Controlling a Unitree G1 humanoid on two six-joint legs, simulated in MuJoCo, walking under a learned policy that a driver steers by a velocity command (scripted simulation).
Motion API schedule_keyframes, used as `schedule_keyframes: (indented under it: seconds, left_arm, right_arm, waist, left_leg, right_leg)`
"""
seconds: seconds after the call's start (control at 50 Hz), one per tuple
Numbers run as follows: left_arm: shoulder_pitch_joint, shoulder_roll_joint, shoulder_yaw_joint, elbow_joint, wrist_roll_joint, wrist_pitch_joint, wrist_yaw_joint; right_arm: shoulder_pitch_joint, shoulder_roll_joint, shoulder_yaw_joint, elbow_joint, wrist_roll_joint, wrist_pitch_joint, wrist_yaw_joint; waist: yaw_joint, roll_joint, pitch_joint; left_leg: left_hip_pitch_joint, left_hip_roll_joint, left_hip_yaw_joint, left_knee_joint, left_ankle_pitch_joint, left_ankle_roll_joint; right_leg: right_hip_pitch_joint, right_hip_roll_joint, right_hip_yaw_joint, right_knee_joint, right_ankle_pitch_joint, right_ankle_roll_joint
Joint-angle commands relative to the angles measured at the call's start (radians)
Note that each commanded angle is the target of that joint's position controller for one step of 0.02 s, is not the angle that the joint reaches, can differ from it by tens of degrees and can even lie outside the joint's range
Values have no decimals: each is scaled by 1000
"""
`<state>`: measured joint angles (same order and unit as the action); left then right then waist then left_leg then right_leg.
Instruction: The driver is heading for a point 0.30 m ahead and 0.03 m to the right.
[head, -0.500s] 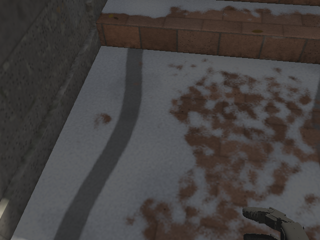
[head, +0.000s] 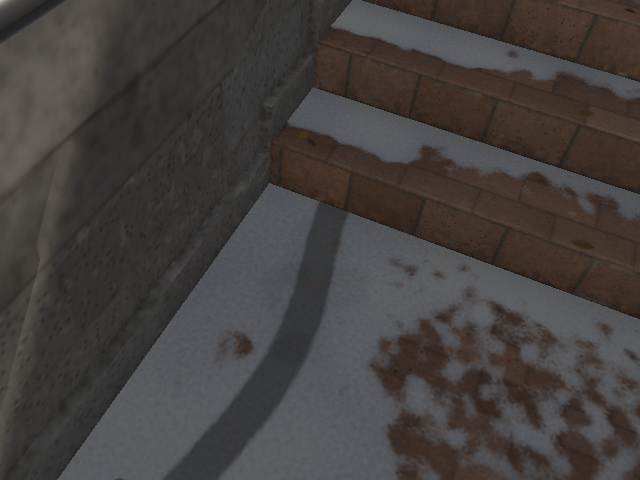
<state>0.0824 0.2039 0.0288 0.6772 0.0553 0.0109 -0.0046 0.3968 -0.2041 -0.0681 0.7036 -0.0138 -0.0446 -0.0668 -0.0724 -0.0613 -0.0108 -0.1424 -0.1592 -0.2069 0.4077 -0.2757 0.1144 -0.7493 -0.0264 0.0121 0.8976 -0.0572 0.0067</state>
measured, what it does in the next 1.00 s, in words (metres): walks ahead: right foot, then left foot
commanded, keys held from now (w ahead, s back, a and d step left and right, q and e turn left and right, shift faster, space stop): no key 1.00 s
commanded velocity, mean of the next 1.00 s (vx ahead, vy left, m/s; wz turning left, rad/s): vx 0.01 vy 0.00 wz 0.06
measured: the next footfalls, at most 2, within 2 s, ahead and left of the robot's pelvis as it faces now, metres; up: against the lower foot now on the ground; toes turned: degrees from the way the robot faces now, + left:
right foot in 0.16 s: +0.19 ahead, -0.12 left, +0.00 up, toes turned +2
left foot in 0.46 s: +0.13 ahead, +0.08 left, +0.00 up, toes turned -4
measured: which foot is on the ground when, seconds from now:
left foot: down 0.00-0.16, up 0.18-0.44, down 0.46-1.00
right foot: up 0.00-0.14, down 0.16-1.00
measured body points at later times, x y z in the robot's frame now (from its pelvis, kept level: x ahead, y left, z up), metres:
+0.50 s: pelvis +0.10 -0.05 -0.01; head +0.09 -0.05 +0.44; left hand +0.23 +0.17 -0.12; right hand +0.18 -0.29 -0.14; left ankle +0.09 +0.08 -0.74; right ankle +0.15 -0.13 -0.74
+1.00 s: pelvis +0.13 -0.04 +0.00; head +0.13 -0.04 +0.45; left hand +0.20 +0.20 -0.14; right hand +0.20 -0.28 -0.14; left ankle +0.09 +0.08 -0.74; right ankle +0.15 -0.13 -0.74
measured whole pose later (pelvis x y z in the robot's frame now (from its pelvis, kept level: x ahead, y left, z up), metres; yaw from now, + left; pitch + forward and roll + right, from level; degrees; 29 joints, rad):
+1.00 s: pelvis +0.13 -0.04 +0.00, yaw +1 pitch -1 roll +0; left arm 0.24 0.18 0.02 0.89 0.01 -0.02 0.03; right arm 0.26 -0.16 -0.02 0.94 -0.01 -0.02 -0.07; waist 0.02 0.00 0.01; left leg -0.11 -0.01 -0.08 0.39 -0.28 -0.01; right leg -0.19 0.07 0.00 0.37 -0.17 -0.06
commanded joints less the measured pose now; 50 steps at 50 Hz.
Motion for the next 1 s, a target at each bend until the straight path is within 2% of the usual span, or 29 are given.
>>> schedule_keyframes:
  seconds: [0.02, 0.04, 0.08, 0.1, 0.12, 0.14, 0.16, 0.18, 0.2, 0.22, 0.24, 0.26, 0.3, 0.34, 0.4, 0.44, 0.46, 0.48, 0.5, 0.52, 0.54, 0.62, 0.66, 1.0]
  left_arm:
    - [-115, 55, 10, -92, -18, -24, -18]
    - [-103, 56, 10, -89, -22, -21, -16]
    - [-32, 52, 9, -66, -38, -11, -16]
    - [6, 60, 15, -54, -41, -13, -8]
    - [51, 69, 21, -41, -40, -19, 3]
    - [114, 78, 26, -26, -32, -34, 18]
    - [179, 121, 32, -31, -19, -47, 40]
    - [147, 164, 33, -45, -27, -46, 47]
    - [139, 64, 2, -38, -58, -43, 42]
    - [88, 17, -16, -45, -54, -46, 35]
    - [47, -3, -24, -54, -46, -44, 34]
    - [25, 7, -26, -55, -40, -41, 36]
    - [30, 58, -11, -41, -26, -42, 36]
    - [70, 76, -2, -31, -21, -47, 36]
    - [80, 77, 1, -25, -28, -46, 33]
    - [73, 73, 1, -23, -40, -41, 32]
    - [81, 72, 2, -19, -39, -39, 30]
    - [85, 71, 4, -19, -40, -36, 26]
    - [98, 52, 1, -18, -47, -30, 21]
    - [100, 52, 1, -9, -42, -29, 20]
    - [110, 44, 1, 1, -38, -28, 18]
    - [136, 60, 11, 41, -36, -44, 19]
    - [132, 49, 10, 51, -39, -47, 21]
    - [176, 65, 12, 189, -42, -36, 34]
  right_arm:
    - [43, -124, -29, -45, -9, -11, -10]
    - [25, -121, -31, -41, -16, -15, -13]
    - [-4, -99, -19, -46, -9, -11, -22]
    - [-15, -107, -20, -47, -5, -10, -20]
    - [-24, -118, -22, -43, 3, -9, -17]
    - [-41, -118, -19, -45, 18, -11, -8]
    - [-24, -79, -4, -73, 23, -25, 5]
    - [114, -42, 4, -50, 50, -15, 7]
    - [141, -91, -4, -11, 20, 14, 2]
    - [99, -84, -5, 3, 0, 35, 2]
    - [30, -82, -4, 1, -12, 47, 6]
    - [-13, -78, -3, -7, -11, 60, 10]
    - [-11, -68, 0, 6, -1, 78, 27]
    - [-15, -45, 6, 23, -1, 81, 28]
    - [-42, -29, 15, 44, -4, 72, 30]
    - [-68, -23, 22, 49, -16, 57, 31]
    - [-87, -38, 22, 37, -24, 47, 31]
    - [-92, -58, 22, 28, -27, 36, 26]
    - [-133, -86, 16, 29, -14, 26, 21]
    - [-140, -59, 23, 38, -4, 18, 22]
    - [-124, -30, 32, 52, -8, 14, 15]
    - [-110, -49, 28, 69, -4, 6, 4]
    - [-98, -53, 28, 85, 0, 3, 5]
    - [-93, -39, 33, 228, 1, 18, -4]
  waist:
    - [2, 191, -45]
    - [9, 169, -41]
    - [42, 158, -30]
    - [57, 150, -31]
    - [84, 132, -33]
    - [123, 101, -67]
    - [130, 37, -174]
    - [67, -169, -276]
    - [50, -153, -292]
    - [22, -58, -168]
    - [27, 14, -98]
    - [18, 4, -52]
    - [14, -71, -32]
    - [29, -86, -53]
    - [38, -81, -44]
    - [36, -60, -20]
    - [40, -42, -4]
    - [49, -23, 9]
    - [90, 72, 68]
    - [93, 101, 56]
    - [94, 118, 27]
    - [90, 111, -4]
    - [89, 79, -11]
    - [88, 74, 15]
  left_leg:
    - [176, 281, -146, 5, 876, 22]
    - [158, 282, -144, 15, 843, 25]
    - [100, 270, -148, 51, 880, 19]
    - [77, 260, -153, 82, 904, 6]
    - [70, 241, -148, 146, 917, -10]
    - [30, 214, -128, 241, 862, -31]
    - [-89, 199, -120, 360, 573, -60]
    - [-219, 53, 12, 599, -52, -122]
    - [-177, 43, 76, 673, -340, -131]
    - [-204, 82, 70, 689, -332, -136]
    - [-213, 97, 83, 648, -306, -137]
    - [-193, 117, 91, 568, -277, -135]
    - [-137, 111, 142, 431, -224, -141]
    - [-130, 106, 163, 324, -205, -142]
    - [-86, 118, 171, 170, -96, -130]
    - [-5, 132, 144, 49, 49, -112]
    - [7, 166, 90, 20, 67, -99]
    - [-15, 218, 30, -24, 24, -86]
    - [-145, 224, 6, -27, -33, -75]
    - [-199, 223, 15, -45, -44, -81]
    - [-185, 215, 31, -48, -24, -85]
    - [-104, 223, 37, -41, 112, -79]
    - [-99, 235, 37, -43, 133, -70]
    - [-30, 240, 63, -75, 196, -78]
  right_leg:
    - [-6, 13, 0, -82, -82, -13]
    - [40, 15, 1, -114, -94, -19]
    - [192, 40, -4, -220, -150, -39]
    - [284, 60, -10, -293, -156, -51]
    - [368, 73, -21, -409, -107, -63]
    - [514, 44, -3, -518, 41, -77]
    - [739, -128, 133, -444, 318, -114]
    - [878, -362, 418, -424, 778, -304]
    - [738, -395, 548, -518, 729, -365]
    - [629, -346, 487, -561, 480, -334]
    - [552, -280, 406, -593, 253, -277]
    - [485, -228, 328, -626, 100, -223]
    - [448, -141, 226, -644, -20, -168]
    - [494, -131, 222, -639, -62, -171]
    - [472, -129, 240, -643, -258, -175]
    - [387, -101, 231, -651, -431, -136]
    - [354, -95, 236, -658, -475, -111]
    - [354, -87, 232, -645, -462, -93]
    - [403, -39, 173, -622, -369, -82]
    - [494, -30, 152, -588, -280, -85]
    - [539, -35, 145, -572, -233, -87]
    - [559, -31, 127, -545, -93, -91]
    - [586, -21, 120, -548, -59, -85]
    - [635, -37, 128, -575, 69, -90]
